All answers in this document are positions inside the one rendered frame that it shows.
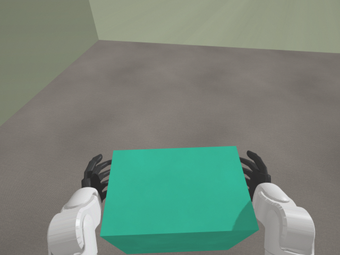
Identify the carton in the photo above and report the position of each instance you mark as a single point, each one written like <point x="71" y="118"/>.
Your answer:
<point x="177" y="200"/>

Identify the left robot hand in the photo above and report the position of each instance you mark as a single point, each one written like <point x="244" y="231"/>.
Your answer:
<point x="92" y="177"/>

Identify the robot left forearm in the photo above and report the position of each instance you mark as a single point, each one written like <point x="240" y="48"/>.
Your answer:
<point x="72" y="232"/>

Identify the robot right forearm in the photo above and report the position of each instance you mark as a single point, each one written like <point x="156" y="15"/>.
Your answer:
<point x="289" y="230"/>

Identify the right robot hand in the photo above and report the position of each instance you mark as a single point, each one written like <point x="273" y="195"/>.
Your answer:
<point x="258" y="174"/>

